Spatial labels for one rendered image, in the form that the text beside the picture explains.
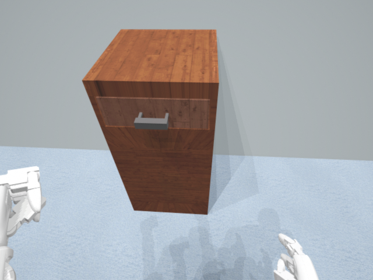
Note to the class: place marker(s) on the robot right hand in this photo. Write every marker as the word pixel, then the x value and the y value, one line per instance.
pixel 301 266

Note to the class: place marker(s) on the cabinet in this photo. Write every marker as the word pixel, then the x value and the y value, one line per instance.
pixel 162 170

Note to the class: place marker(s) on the drawer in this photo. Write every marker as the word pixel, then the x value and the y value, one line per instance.
pixel 183 113

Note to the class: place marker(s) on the robot left forearm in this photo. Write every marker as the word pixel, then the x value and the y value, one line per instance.
pixel 6 271

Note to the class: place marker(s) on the handle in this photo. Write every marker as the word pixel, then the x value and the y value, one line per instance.
pixel 151 123

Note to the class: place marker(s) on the robot left hand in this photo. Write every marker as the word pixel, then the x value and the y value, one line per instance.
pixel 21 186

